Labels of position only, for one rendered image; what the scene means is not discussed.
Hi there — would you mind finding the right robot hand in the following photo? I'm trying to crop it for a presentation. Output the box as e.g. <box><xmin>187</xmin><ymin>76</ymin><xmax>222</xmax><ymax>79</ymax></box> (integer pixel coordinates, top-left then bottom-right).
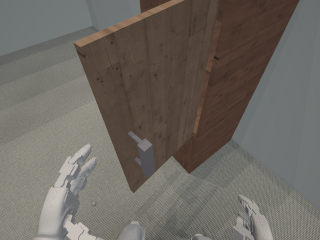
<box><xmin>233</xmin><ymin>194</ymin><xmax>274</xmax><ymax>240</ymax></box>

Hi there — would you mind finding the left robot hand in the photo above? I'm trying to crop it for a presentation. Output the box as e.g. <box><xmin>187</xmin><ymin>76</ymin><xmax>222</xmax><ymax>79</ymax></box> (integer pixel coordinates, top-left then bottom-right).
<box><xmin>37</xmin><ymin>143</ymin><xmax>104</xmax><ymax>240</ymax></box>

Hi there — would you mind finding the handle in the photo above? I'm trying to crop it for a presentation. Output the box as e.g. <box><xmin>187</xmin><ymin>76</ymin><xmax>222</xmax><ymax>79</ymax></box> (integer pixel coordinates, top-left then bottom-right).
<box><xmin>128</xmin><ymin>131</ymin><xmax>155</xmax><ymax>178</ymax></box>

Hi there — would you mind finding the left robot shin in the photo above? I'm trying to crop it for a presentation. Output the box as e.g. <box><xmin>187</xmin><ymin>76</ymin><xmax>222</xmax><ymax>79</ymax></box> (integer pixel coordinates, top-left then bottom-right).
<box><xmin>130</xmin><ymin>221</ymin><xmax>140</xmax><ymax>225</ymax></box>

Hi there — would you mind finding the cupboard door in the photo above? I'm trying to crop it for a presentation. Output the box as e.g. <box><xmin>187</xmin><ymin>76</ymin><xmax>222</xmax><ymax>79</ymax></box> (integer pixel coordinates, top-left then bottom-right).
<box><xmin>74</xmin><ymin>0</ymin><xmax>220</xmax><ymax>193</ymax></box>

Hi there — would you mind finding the left robot thigh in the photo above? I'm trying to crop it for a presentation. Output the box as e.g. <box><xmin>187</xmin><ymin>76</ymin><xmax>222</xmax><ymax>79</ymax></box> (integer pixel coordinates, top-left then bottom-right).
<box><xmin>116</xmin><ymin>224</ymin><xmax>146</xmax><ymax>240</ymax></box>

